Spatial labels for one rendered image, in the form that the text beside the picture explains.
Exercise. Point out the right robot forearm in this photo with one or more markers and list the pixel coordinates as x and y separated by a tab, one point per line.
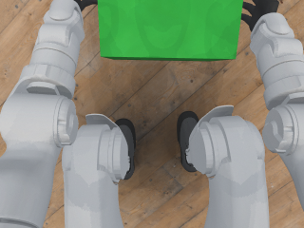
279	60

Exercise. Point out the robot thigh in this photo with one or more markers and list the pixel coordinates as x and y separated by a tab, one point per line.
238	196
99	158

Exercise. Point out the carton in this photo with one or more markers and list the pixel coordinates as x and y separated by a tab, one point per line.
169	30

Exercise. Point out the left robot forearm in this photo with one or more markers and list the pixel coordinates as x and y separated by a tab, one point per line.
55	54

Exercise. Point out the robot right hand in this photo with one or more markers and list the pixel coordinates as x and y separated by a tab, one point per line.
260	8

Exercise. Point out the right robot thigh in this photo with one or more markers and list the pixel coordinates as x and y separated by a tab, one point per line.
238	196

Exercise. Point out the left robot upper arm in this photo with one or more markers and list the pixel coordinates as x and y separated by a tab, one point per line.
35	128

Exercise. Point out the left robot thigh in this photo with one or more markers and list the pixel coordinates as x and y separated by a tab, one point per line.
99	158

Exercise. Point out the robot left hand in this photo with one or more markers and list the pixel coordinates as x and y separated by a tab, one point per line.
85	3

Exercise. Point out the right robot upper arm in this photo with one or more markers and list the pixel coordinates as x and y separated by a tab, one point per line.
283	133

